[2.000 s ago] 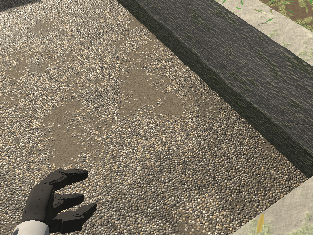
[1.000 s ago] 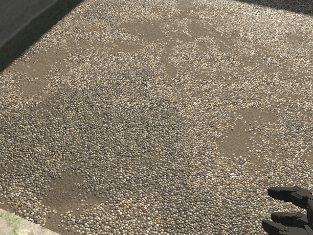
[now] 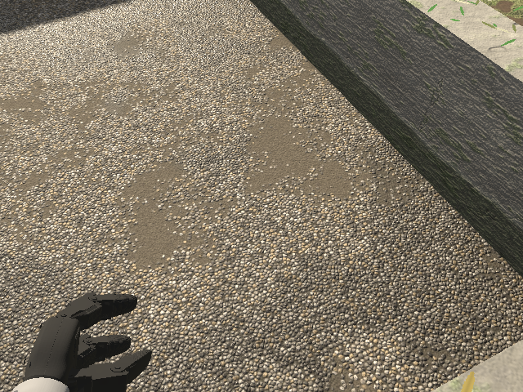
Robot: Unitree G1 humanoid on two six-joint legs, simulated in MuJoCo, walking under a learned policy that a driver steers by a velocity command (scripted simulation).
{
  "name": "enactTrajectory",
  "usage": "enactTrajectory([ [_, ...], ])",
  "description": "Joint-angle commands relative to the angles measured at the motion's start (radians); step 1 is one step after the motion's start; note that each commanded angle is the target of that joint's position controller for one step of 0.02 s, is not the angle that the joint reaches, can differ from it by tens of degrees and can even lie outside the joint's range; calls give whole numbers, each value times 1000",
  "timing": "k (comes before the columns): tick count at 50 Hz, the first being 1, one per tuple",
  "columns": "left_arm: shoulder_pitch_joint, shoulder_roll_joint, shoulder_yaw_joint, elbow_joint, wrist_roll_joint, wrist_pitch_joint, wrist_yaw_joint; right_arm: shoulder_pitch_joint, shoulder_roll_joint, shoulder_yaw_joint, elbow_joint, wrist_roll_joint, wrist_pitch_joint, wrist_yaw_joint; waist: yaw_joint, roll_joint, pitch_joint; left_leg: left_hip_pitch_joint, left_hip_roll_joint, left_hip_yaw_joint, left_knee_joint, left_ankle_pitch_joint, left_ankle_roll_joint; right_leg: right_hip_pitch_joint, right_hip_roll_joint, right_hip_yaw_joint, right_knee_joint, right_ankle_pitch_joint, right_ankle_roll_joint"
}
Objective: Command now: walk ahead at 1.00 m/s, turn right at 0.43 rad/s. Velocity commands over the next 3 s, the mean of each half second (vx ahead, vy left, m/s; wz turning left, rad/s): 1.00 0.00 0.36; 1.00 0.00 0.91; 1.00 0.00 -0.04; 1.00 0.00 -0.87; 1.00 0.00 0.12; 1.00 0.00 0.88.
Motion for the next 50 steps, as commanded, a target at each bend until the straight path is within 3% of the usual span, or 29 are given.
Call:
enactTrajectory([
  [1,-37,-27,-28,-61,19,-15,-21,-175,-84,-17,-118,27,-24,11,44,19,-138,-102,140,-190,-250,-98,71,293,23,-98,-153,32,-15],
  [2,15,-32,-32,-45,23,-11,-19,-152,-57,-15,-110,27,-12,17,45,-20,-149,-102,91,-138,-134,-67,67,343,23,-89,-186,69,-26],
  [3,-16,26,-19,-52,16,-14,-16,-73,-3,3,-118,22,-5,22,7,-187,-216,-139,6,-49,-44,-2,20,433,-13,-15,-182,193,-47],
  [4,-1,83,-4,-68,-18,-7,-14,-132,-12,3,-143,15,-1,30,85,-278,-221,-107,-56,8,42,-37,-18,322,-79,149,-372,-47,-72],
  [5,-14,111,-3,-75,-21,0,-9,-199,-31,-8,-160,31,6,31,109,-299,-151,-156,-75,-13,107,-69,-26,275,-137,244,-498,-185,-96],
  [7,-8,112,0,-68,5,-9,14,-202,-47,-19,-155,50,12,34,117,-258,-126,-190,-85,-110,175,-106,-18,293,-203,251,-522,-125,-120],
  [11,-49,38,-16,-59,17,-70,48,-127,-7,-15,-113,30,8,17,56,-132,-181,-28,-66,-153,128,-45,45,269,-208,156,-463,37,-80],
  [12,-54,16,-19,-55,24,-79,47,-109,8,-12,-101,35,8,9,42,-100,-182,13,-61,-143,59,-9,56,271,-191,108,-431,46,-65],
  [14,-71,-21,-26,-52,16,-81,51,-82,50,5,-80,27,14,4,22,-25,-174,183,-70,-127,-106,186,81,222,-133,17,-363,78,-15],
  [15,-41,-33,-25,-56,22,-77,56,-79,9,-6,-74,28,20,3,52,60,-160,199,-59,-164,-92,325,94,222,-67,-59,-293,119,13],
  [16,-31,-64,-36,-67,25,-68,58,-137,-28,-23,-93,47,31,6,70,138,-137,149,-57,-240,-94,390,119,229,-13,-115,-261,144,51],
  [17,-43,-60,-36,-70,24,-64,59,-162,-31,-26,-113,60,40,7,58,140,-120,93,-48,-288,-123,364,129,243,1,-128,-242,142,68],
  [20,-36,-39,-18,-68,22,-56,55,-191,-15,-21,-138,65,50,8,59,51,-117,4,-72,-296,-112,371,123,347,-7,-142,-235,198,72],
  [25,26,-2,7,-26,28,-48,61,-222,11,-31,-164,74,69,6,57,-86,-124,-60,-121,-218,-35,230,92,448,-115,-146,-342,133,39],
  [27,37,12,15,-19,33,-41,59,-240,13,-30,-167,69,76,9,45,-93,-102,-84,-120,-201,-15,216,100,428,-151,-157,-362,64,27],
  [29,41,13,20,-16,27,-37,61,-223,9,-33,-151,73,76,13,33,-84,-97,-57,-119,-196,-20,199,114,396,-152,-188,-370,-7,31],
  [31,26,9,26,-19,19,-29,62,-178,-1,-39,-125,79,76,18,5,-26,-100,-49,-122,-223,-50,236,136,395,-123,-237,-311,-30,39],
  [33,4,-1,27,-37,15,-20,59,-154,-15,-42,-109,87,78,25,-15,55,-80,-58,-124,-308,-71,348,163,353,-62,-277,-214,-59,53],
  [35,-24,-5,27,-62,13,-15,53,-151,-30,-44,-112,90,80,27,-30,89,-72,-92,-117,-413,-83,408,181,310,-22,-276,-146,-118,61],
  [37,-2,0,31,-68,10,-13,55,-200,-54,-46,-132,82,80,36,-6,122,-87,-136,-127,-512,-119,357,183,307,9,-250,-123,-173,58],
  [39,55,-2,31,-60,17,-21,61,-271,-58,-47,-159,74,78,36,37,108,-99,-234,-136,-531,-129,301,169,390,-5,-204,-142,-141,38],
  [40,98,35,44,-47,26,-30,45,-280,-73,-54,-170,87,77,37,64,92,-122,-336,-153,-522,-140,217,145,497,-31,-179,-168,-162,15],
  [41,126,58,56,-33,28,-31,41,-289,-47,-50,-175,110,66,39,89,-16,-138,-445,-173,-449,-103,47,129,618,-128,-116,-265,-165,-2],
  [42,178,93,67,-2,26,-34,47,-281,-34,-50,-165,111,58,30,126,-167,-147,-546,-198,-313,40,-18,115,723,-282,-13,-384,-218,-31],
  [43,214,110,70,15,41,-39,62,-344,-54,-57,-182,82,59,19,173,-255,-135,-597,-141,-241,270,-90,108,683,-454,84,-506,-289,-74],
  [44,241,94,55,31,47,-52,75,-418,-93,-70,-200,32,69,20,189,-142,-95,-576,-81,-223,333,-57,98,561,-499,96,-536,-306,-82],
  [45,202,74,40,36,48,-62,74,-413,-91,-72,-195,34,75,23,144,-62,-73,-540,-58,-224,332,-15,82,494,-495,71,-511,-213,-72],
  [48,122,70,32,56,38,-74,54,-255,-52,-62,-153,67,85,24,38,-100,-92,-321,-22,-157,344,53,64,312,-420,-137,-489,-199,-23],
  [50,90,53,23,65,30,-59,26,-188,-23,-49,-133,76,90,2,-5,-106,-69,-213,-11,-125,297,94,76,217,-368,-274,-461,-181,10],
])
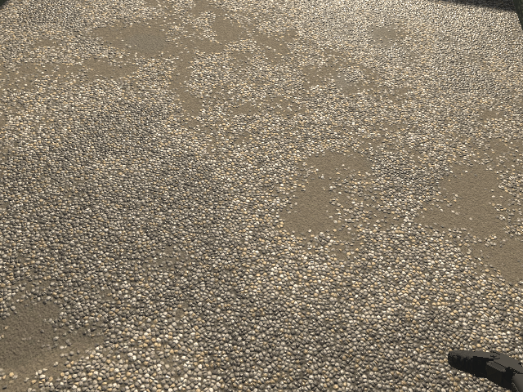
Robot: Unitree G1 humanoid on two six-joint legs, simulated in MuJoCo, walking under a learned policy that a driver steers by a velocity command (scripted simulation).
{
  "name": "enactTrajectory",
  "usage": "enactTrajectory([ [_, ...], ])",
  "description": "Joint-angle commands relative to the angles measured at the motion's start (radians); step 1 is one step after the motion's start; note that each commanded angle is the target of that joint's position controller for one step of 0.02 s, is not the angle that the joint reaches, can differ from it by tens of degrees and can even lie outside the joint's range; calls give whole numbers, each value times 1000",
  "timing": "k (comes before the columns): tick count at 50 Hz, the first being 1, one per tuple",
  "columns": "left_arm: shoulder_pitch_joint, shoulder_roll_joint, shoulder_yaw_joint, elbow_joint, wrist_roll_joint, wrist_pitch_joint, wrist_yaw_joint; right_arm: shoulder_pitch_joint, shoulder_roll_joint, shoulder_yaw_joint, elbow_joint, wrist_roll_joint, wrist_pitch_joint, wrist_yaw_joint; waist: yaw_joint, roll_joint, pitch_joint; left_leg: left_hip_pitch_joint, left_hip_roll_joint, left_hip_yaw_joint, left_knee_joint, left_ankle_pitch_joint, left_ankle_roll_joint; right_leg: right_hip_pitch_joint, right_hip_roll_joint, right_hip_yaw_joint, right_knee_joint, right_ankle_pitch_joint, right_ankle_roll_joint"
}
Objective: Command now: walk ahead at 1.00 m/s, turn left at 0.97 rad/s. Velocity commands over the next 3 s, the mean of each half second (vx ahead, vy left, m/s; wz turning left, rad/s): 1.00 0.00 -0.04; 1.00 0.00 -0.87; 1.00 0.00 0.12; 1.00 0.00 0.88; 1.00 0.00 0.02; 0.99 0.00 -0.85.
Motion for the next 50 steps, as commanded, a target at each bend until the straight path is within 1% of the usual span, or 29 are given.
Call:
enactTrajectory([
  [1,-99,79,12,-57,-12,-2,-33,-30,-23,2,-87,17,-10,-23,-51,-71,-94,77,45,48,-23,53,10,-30,-225,168,-331,-105,47],
  [3,-97,76,14,-59,-29,13,-50,-33,-20,12,-89,-6,-8,-28,-52,2,-107,159,50,80,-121,59,31,-34,-214,129,-262,-161,48],
  [4,-123,32,2,-66,-46,23,-59,19,6,25,-66,-28,-10,-27,-81,103,-130,247,37,89,-209,94,43,-59,-165,93,-144,-165,52],
  [5,-129,1,-10,-85,-38,34,-59,126,16,35,-27,-32,-11,-24,-112,216,-141,308,-33,105,-260,66,52,-94,-80,73,42,-154,65],
  [6,-158,-11,-17,-155,-17,46,-54,177,-37,28,-15,-5,-12,-28,-143,409,-131,353,-20,-75,-350,223,109,-265,46,97,306,-294,108],
  [7,-248,-21,-25,-232,-20,43,-39,160,-166,-6,-42,-2,-19,-32,-181,530,-157,348,143,-406,-514,51,211,-477,115,248,541,-385,151],
  [8,-310,8,-14,-250,-31,38,-22,73,-158,1,-91,-28,-33,-49,-159,336,-244,359,240,-490,-589,8,222,-497,129,411,663,-250,176],
  [9,-264,0,-12,-234,-45,32,12,-27,-137,10,-122,-59,-46,-62,-89,241,-299,328,278,-475,-581,-1,208,-474,134,465,713,-125,180],
  [10,-204,-8,-17,-218,-43,23,35,-65,-109,21,-124,-68,-62,-72,-47,184,-312,280,294,-448,-556,-19,187,-446,149,524,728,-69,172],
  [13,-119,-24,-11,-195,-18,43,41,-77,-18,57,-126,-71,-107,-67,5,65,-251,117,301,-385,-535,-42,119,-346,194,574,746,-3,142],
  [15,-89,-22,-9,-198,-35,59,30,-21,-42,44,-112,-73,-130,-59,4,59,-288,229,305,-398,-548,-116,97,-362,178,568,686,-14,112],
  [18,-127,-29,-20,-203,-48,64,4,7,-48,36,-103,-72,-144,-51,-8,53,-238,233,280,-299,-581,-133,32,-275,142,526,456,-31,80],
  [23,-79,-30,-33,-169,-72,81,-44,-21,-64,18,-89,-43,-107,-40,6,179,-129,143,191,-19,-662,-108,-71,82,175,349,-2,-70,-4],
  [24,19,-48,-39,-129,-50,79,-50,-64,-46,18,-97,-34,-96,-37,62,117,-118,90,122,88,-594,-99,-134,211,202,315,-123,31,-33],
  [25,61,-48,-43,-101,-26,75,-58,-95,20,28,-113,-30,-82,-40,64,-43,-44,24,16,214,-346,-19,-179,196,179,419,-155,70,-66],
  [26,-14,47,-19,-124,-67,75,-57,-131,21,35,-167,-29,-72,-33,58,-256,-6,-127,-31,151,-217,-53,-157,131,63,737,-150,221,-142],
  [27,-69,125,13,-159,-74,70,-46,-224,-20,28,-218,-42,-83,-23,104,-294,-50,-181,-29,48,-176,-97,-156,81,-26,953,-267,56,-191],
  [29,-220,153,22,-198,-37,49,-7,-197,-62,13,-215,-34,-118,-7,20,-180,-105,-55,-36,-36,-136,-58,-137,18,-22,940,-338,91,-169],
  [32,-292,100,10,-222,-75,13,-14,-31,-16,21,-132,-45,-117,-1,-60,-101,-204,363,-50,26,-289,112,-108,-95,92,778,-289,197,-113],
  [33,-281,67,9,-219,-83,9,-23,14,-14,18,-111,-52,-111,-7,-69,-12,-200,465,-32,21,-387,169,-104,-103,132,742,-220,168,-94],
  [34,-225,2,0,-223,-88,2,-34,51,-38,8,-89,-72,-105,-20,-63,184,-243,633,50,-53,-406,217,-94,-209,208,639,-55,79,-49],
  [35,-186,11,4,-227,-96,3,-31,102,-105,-12,-81,-75,-101,-19,-103,383,-287,722,173,-239,-505,75,-62,-359,249,574,85,-95,-29],
  [36,-205,52,24,-225,-79,6,-28,137,-131,-19,-73,-76,-98,-25,-112,355,-225,679,258,-363,-574,-6,-24,-449,242,551,200,-145,-27],
  [37,-229,68,33,-225,-61,6,-27,138,-124,-14,-74,-80,-104,-33,-95,240,-192,618,302,-413,-583,-36,4,-475,214,564,291,-116,-24],
  [40,-232,26,9,-231,-38,31,-39,72,-95,10,-58,-87,-127,-42,-26,182,-150,445,307,-282,-599,-90,8,-422,147,544,334,-31,5],
  [42,-228,35,4,-224,-43,43,-42,31,-100,9,-57,-91,-130,-30,-11,194,-148,347,280,-156,-590,-38,-8,-327,129,494,287,15,33],
  [46,-248,30,-10,-223,-56,68,-47,10,-118,3,-40,-61,-134,-12,-4,161,-137,197,271,13,-605,-160,-27,-86,125,367,121,124,38],
  [49,-111,-5,-22,-160,-30,66,-56,22,-51,10,-44,-55,-102,-13,33,-9,-140,171,176,157,-367,-140,-77,49,135,362,7,144,-24],
  [50,-50,48,-7,-133,-50,64,-49,45,-32,12,-68,-71,-81,-19,39,-186,-146,185,81,220,-177,-97,-116,20,173,407,-37,256,-74],
])
Over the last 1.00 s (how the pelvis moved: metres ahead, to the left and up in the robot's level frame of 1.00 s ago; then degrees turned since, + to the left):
0.00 -0.06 0.00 34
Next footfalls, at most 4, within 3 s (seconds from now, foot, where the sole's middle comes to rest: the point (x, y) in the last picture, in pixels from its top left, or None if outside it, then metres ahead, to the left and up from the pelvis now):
0.08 left None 0.12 0.13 -0.74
0.48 right None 0.00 -0.07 -0.74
0.96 right None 0.05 -0.10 -0.74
1.24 left None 0.10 0.08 -0.74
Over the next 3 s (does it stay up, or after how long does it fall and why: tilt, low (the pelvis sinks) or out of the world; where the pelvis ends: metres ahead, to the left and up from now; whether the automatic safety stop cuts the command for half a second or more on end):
stays up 0.00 0.08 0.00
